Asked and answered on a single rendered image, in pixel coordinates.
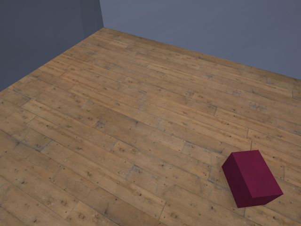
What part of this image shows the carton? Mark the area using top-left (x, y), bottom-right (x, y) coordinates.
top-left (222, 150), bottom-right (283, 208)

